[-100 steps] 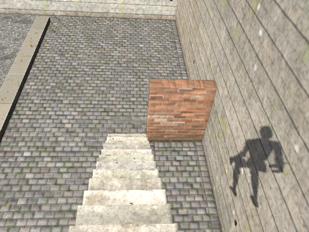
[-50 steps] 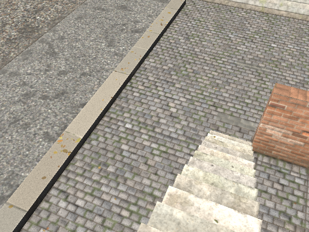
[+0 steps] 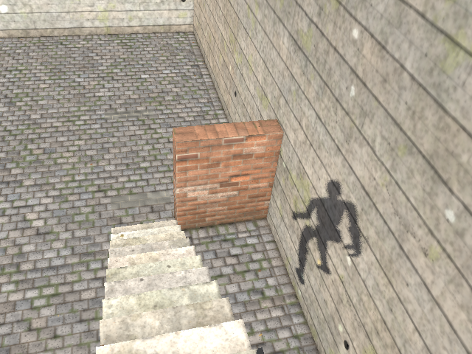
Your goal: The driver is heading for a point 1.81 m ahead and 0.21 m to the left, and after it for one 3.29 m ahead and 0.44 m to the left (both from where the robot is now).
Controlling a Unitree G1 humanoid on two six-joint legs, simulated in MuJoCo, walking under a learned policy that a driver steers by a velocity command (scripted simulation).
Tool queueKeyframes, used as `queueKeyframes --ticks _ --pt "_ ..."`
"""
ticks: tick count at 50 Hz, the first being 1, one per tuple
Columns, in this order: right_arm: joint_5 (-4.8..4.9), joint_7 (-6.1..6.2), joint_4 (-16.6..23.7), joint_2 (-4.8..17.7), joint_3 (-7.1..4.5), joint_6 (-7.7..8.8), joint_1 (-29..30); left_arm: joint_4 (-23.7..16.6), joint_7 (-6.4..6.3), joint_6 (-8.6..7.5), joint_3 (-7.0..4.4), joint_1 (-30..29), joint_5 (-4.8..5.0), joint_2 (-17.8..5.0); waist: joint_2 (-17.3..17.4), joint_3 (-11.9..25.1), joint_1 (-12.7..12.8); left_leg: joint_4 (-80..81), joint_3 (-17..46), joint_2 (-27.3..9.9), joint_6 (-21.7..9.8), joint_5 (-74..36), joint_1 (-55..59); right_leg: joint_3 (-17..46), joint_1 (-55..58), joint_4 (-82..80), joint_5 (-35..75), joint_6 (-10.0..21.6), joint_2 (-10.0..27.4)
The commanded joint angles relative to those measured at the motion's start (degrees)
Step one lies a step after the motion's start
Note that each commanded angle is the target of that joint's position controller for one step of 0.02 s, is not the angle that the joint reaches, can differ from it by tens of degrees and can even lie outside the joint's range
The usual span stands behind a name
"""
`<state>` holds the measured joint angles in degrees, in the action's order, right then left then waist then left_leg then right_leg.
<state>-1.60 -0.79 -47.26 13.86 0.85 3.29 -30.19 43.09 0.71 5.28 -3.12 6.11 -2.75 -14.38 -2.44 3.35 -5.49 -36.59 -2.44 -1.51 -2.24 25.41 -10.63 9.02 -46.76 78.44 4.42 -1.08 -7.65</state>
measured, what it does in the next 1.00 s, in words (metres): goes down: right foot 0.20 m lower, then left foot 0.19 m lower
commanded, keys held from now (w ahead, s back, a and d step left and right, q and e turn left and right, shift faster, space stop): w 0.72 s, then w+q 0.28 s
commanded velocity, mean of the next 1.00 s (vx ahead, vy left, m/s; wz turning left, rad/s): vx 0.48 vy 0.00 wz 0.01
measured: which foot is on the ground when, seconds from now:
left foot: down 0.00-0.34, up 0.36-0.92, down 0.94-1.00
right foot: up 0.00-0.30, down 0.32-0.94, up 0.96-1.00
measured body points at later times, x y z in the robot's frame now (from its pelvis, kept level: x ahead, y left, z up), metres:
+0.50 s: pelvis +0.22 -0.11 -0.20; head +0.23 -0.13 +0.25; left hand +0.21 +0.14 -0.34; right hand +0.21 -0.38 -0.35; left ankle +0.20 +0.06 -0.75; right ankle +0.22 -0.19 -0.92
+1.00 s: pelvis +0.44 -0.09 -0.37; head +0.43 -0.07 +0.08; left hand +0.39 +0.13 -0.54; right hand +0.52 -0.34 -0.50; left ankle +0.45 -0.02 -1.11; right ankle +0.30 -0.20 -0.86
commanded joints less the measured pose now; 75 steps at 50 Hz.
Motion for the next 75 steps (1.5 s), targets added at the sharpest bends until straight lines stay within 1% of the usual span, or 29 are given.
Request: queueKeyframes --ticks 1,5,9,14,16,18,19,21,22,25,29,38,41,44,45,47,48,49,50,52,54,58,60,64,69,71,73,74,75 --pt "-2.34 0.71 -2.9 10.5 -3.50 0.82 -12.1 -3.2 -0.60 -1.33 -2.50 -9.9 0.46 -6.4 10.6 -6.9 -3.7 4.5 16.1 -12.0 -5.3 -14.7 17.5 3.7 -20.0 -8.3 -1.6 0.2 0.6" --pt "-2.97 2.46 -7.0 7.3 -3.83 0.59 -17.3 -3.1 -0.85 -3.77 -2.32 -13.8 1.85 -2.7 12.1 -10.2 -6.1 1.4 20.4 -14.8 -6.3 -21.3 21.1 8.8 -27.0 -16.5 -3.7 1.0 2.4" --pt "1.29 2.43 -2.5 7.8 -3.83 2.24 5.8 -3.0 3.44 -4.83 0.33 -11.0 2.25 1.8 7.1 -10.6 2.8 3.5 8.2 -9.8 -3.5 7.7 -24.7 -3.9 22.4 -35.7 32.7 4.4 5.0" --pt "-1.26 0.80 -8.0 6.0 -3.94 0.51 -1.9 7.1 1.27 -4.00 -1.04 7.6 3.71 -3.5 7.6 -8.6 3.0 -21.2 4.1 -6.9 -2.7 -12.0 -6.7 -7.9 32.5 -51.4 23.1 4.6 12.4" --pt "-0.56 2.82 -9.2 8.6 -5.27 -2.51 -4.3 12.7 0.52 -6.21 -1.67 19.8 1.91 -3.8 1.5 -5.5 8.3 -46.3 5.6 -3.7 -5.3 -19.3 -6.8 -8.7 45.7 -67.1 15.5 4.2 12.9" --pt "1.75 2.20 -8.1 1.9 -4.59 -3.02 -11.6 16.5 1.62 -6.44 -0.15 31.0 0.51 -9.5 -18.7 2.8 2.9 -83.3 7.8 7.8 -1.3 36.0 -40.7 -3.8 75.2 -29.6 64.3 4.7 21.9" --pt "1.94 2.48 -7.6 5.0 -4.03 -2.56 -10.2 15.8 2.15 -6.03 -0.75 34.2 3.59 -10.3 -14.8 6.9 7.4 -79.1 10.0 6.0 -1.6 27.7 -46.2 1.0 75.6 -32.5 63.6 4.2 24.4" --pt "0.95 2.64 -6.6 5.9 -4.78 -2.95 -1.8 12.2 1.71 -6.29 -1.62 24.5 3.45 -12.6 -11.4 5.7 5.0 -75.9 7.8 3.5 0.1 8.3 -45.8 16.7 56.9 -49.0 21.3 16.0 32.1" --pt "0.45 2.21 -7.0 8.4 -5.23 -3.82 1.8 9.5 1.93 -7.47 -0.05 18.6 2.86 -7.5 -4.7 2.3 3.2 -61.7 11.5 1.2 0.9 -4.2 -40.0 15.8 44.1 -51.8 9.0 16.5 29.8" --pt "-0.29 1.09 -8.1 3.8 -4.95 -6.73 10.2 10.9 1.02 -10.65 2.59 19.8 2.15 -1.8 -2.7 -5.5 2.3 -42.3 8.0 1.1 4.0 -18.4 -34.2 11.1 27.1 -52.5 9.7 15.9 25.3" --pt "-1.27 1.13 -9.3 3.4 -5.23 -8.17 11.0 12.3 0.75 -10.91 2.65 23.7 1.73 -3.2 -3.8 -4.7 2.2 -37.1 5.8 3.1 1.7 -30.1 -33.8 9.2 27.4 -48.2 5.9 14.0 19.2" --pt "-1.44 -2.21 -1.2 -1.1 -3.47 -5.48 29.5 13.6 -2.40 -10.38 2.99 24.3 1.21 -0.8 0.0 -10.7 7.6 -4.8 6.7 4.7 0.0 -57.4 -22.1 4.8 20.7 -40.1 -30.9 12.5 15.5" --pt "-1.54 -1.45 -1.2 -1.4 -3.88 -5.09 27.9 15.9 -2.26 -10.61 3.04 27.4 -0.43 0.7 -3.3 -11.6 10.0 -6.6 8.6 3.1 -2.2 -56.3 -21.0 4.7 24.6 -30.5 -25.0 12.5 16.9" --pt "1.50 -0.59 -0.9 0.8 -4.20 -3.94 26.1 16.2 -2.60 -7.98 2.36 28.3 -2.32 -0.4 -0.3 -13.8 12.0 9.8 3.2 0.9 -2.9 -42.7 -17.5 0.4 30.5 -22.0 -7.5 10.8 16.2" --pt "0.67 -0.02 -6.2 2.1 -5.33 -4.41 10.8 16.4 -2.36 -7.35 2.12 22.9 -2.47 -1.5 -3.8 -6.6 4.3 3.4 5.0 -1.5 -5.1 -46.8 -2.4 1.5 25.9 -9.5 -4.1 11.9 17.4" --pt "1.62 0.23 -10.8 8.1 -7.55 -4.53 -7.4 15.9 -0.73 -7.92 0.13 20.9 -0.99 -5.5 12.7 -2.7 -5.7 17.7 6.9 -3.1 -10.5 -57.1 17.2 -13.1 14.9 29.9 -26.0 5.6 3.3" --pt "2.32 -0.88 -11.7 8.5 -6.17 -4.64 -6.8 13.3 -0.81 -7.74 0.55 29.8 0.58 -1.5 18.5 -0.3 5.1 -6.0 18.7 -13.0 -13.5 -93.9 32.0 -14.0 -6.0 38.5 -54.5 2.3 2.5" --pt "4.38 -1.75 -11.5 7.6 -5.77 -4.36 -6.5 11.7 -1.19 -7.31 0.98 28.6 -0.82 -2.1 11.9 1.1 5.2 -5.3 23.8 -16.4 -15.0 -98.2 31.6 -12.6 -11.0 31.7 -50.6 1.4 5.3" --pt "3.54 -1.41 -11.8 7.9 -5.88 -4.53 -6.5 12.0 -1.26 -6.45 0.33 23.1 -2.12 -4.1 3.6 -3.4 4.2 -0.9 24.8 -14.5 -16.1 -70.2 24.6 -9.9 -13.9 24.1 -44.1 2.1 8.0" --pt "4.08 0.45 -11.3 7.3 -5.45 -3.90 -5.2 11.7 -0.15 -4.81 0.40 19.3 -3.61 -3.2 6.2 -4.3 5.1 -3.7 30.4 -12.6 -17.0 -65.1 16.3 -10.7 -16.7 28.3 -50.7 1.8 8.7" --pt "2.11 2.66 -10.0 4.6 -4.06 -3.00 3.2 7.3 -1.33 -2.86 1.67 14.1 -0.46 -0.4 6.3 -6.2 9.4 5.2 33.8 -12.0 -15.6 -40.1 -7.4 -5.5 -6.3 3.7 -20.7 -2.6 10.6" --pt "1.45 2.65 -8.8 6.8 -3.93 -1.27 6.1 11.9 -0.44 -2.87 1.58 20.7 -1.84 0.2 7.4 -4.5 12.1 0.5 29.9 -5.3 -13.5 -36.2 -22.7 -10.0 14.4 3.5 -10.2 -1.0 7.3" --pt "1.60 2.96 -11.6 5.1 -3.56 -0.24 0.0 8.7 0.12 -3.71 0.06 10.2 -2.29 -5.0 2.1 -7.2 7.7 -9.0 31.7 -2.2 -12.7 -19.6 -8.4 -4.4 -2.7 -7.5 3.8 0.3 8.6" --pt "0.61 4.57 -10.9 4.0 -3.36 0.66 -0.2 4.3 1.23 -5.16 1.19 2.6 -1.23 -2.7 5.9 -9.9 5.7 -11.5 34.1 1.6 -13.8 -4.3 -16.1 -4.3 4.6 -23.9 13.4 -1.2 6.2" --pt "-0.93 3.61 -8.6 2.0 -3.46 0.12 0.0 5.2 1.07 -8.03 0.50 11.2 2.49 -3.3 13.2 -11.1 1.5 -19.7 26.8 6.2 -12.1 -4.9 -23.8 -10.0 31.3 -49.4 1.8 0.5 5.2" --pt "-2.20 4.53 -10.3 1.6 -3.28 -1.49 -2.9 11.6 1.39 -9.83 -1.37 26.7 3.34 -6.7 6.3 -8.8 7.9 -43.3 22.0 10.0 -11.5 -3.5 -18.2 -4.9 38.8 -68.8 6.8 2.1 11.9" --pt "1.27 2.13 -9.2 -1.5 -4.33 -1.31 -3.5 14.1 2.46 -9.92 -0.95 35.1 1.71 -6.3 -1.1 -1.4 9.3 -89.4 11.0 17.6 -8.7 26.0 -39.3 -4.2 58.9 -48.5 20.5 2.1 18.9" --pt "6.56 2.01 -4.9 -3.8 -3.59 0.16 -7.2 15.0 4.09 -9.64 -0.48 35.6 0.97 -8.3 -8.4 2.9 3.2 -99.6 9.2 11.2 -7.6 25.1 -52.5 2.9 68.0 -30.4 58.6 -1.8 27.5" --pt "7.21 2.57 -3.4 2.3 -4.23 0.79 -5.9 15.8 4.84 -9.60 -3.51 37.8 1.00 -14.5 -9.3 8.8 6.1 -93.8 4.9 6.6 -5.3 13.2 -58.1 10.9 70.6 -40.1 31.1 5.6 34.2"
